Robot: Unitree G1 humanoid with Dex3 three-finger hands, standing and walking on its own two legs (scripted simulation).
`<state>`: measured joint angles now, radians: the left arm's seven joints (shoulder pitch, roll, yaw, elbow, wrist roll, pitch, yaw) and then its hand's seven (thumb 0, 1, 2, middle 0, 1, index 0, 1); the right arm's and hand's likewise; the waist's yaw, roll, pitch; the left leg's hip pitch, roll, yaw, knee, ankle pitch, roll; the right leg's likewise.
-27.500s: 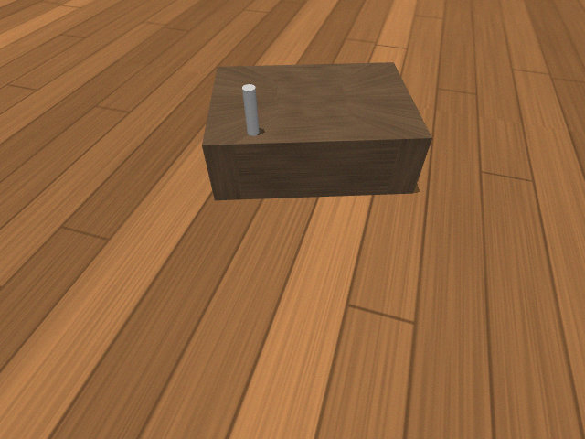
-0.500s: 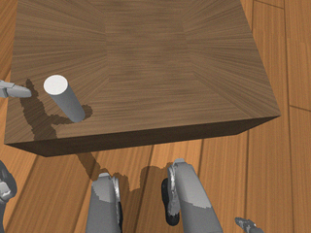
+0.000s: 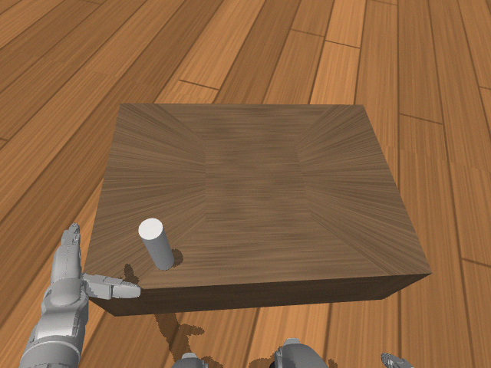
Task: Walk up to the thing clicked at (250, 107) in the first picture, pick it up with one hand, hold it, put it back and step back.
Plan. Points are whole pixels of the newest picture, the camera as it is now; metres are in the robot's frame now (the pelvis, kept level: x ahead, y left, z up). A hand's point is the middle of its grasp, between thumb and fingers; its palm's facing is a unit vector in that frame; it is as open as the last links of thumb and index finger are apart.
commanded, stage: home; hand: left
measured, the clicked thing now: (158, 246) +0.43 +0.19 -0.28
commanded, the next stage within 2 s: none
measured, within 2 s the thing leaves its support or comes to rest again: neither
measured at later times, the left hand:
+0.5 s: hand (128, 351) +0.18 +0.17 -0.05, palm faces +0.18 -0.95 -0.26, open 17.4 cm
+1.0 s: hand out of the picture +0.12 +0.22 -0.08, palm faces +0.03 -0.94 -0.35, open 17.5 cm
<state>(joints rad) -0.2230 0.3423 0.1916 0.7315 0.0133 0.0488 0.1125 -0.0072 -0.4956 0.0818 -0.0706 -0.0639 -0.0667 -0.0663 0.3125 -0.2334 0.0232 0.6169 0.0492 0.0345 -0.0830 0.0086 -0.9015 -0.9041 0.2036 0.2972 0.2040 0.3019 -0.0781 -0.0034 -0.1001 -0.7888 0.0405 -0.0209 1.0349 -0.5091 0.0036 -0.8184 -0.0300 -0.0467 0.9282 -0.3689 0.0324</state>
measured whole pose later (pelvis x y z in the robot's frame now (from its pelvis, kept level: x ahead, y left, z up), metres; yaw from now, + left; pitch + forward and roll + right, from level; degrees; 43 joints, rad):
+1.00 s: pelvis +0.02 -0.01 +0.05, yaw +2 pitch +0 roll +0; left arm 0.28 0.30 0.00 0.71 0.05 0.03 0.03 -0.01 -0.55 0.04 -0.06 -0.05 -0.06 -0.05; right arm 0.26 -0.28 -0.03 0.83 -0.05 0.01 -0.02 0.01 -0.90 -0.90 0.20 0.30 0.21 0.30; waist 0.00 0.01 -0.02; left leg -0.27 0.00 -0.02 0.67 -0.39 -0.01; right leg -0.33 -0.06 -0.06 0.65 -0.31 0.03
